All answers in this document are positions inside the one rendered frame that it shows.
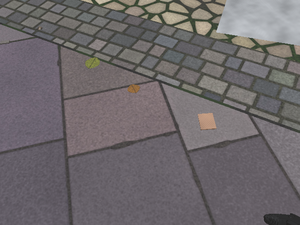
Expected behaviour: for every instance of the right robot hand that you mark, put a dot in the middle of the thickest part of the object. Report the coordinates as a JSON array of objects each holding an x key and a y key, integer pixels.
[{"x": 282, "y": 219}]

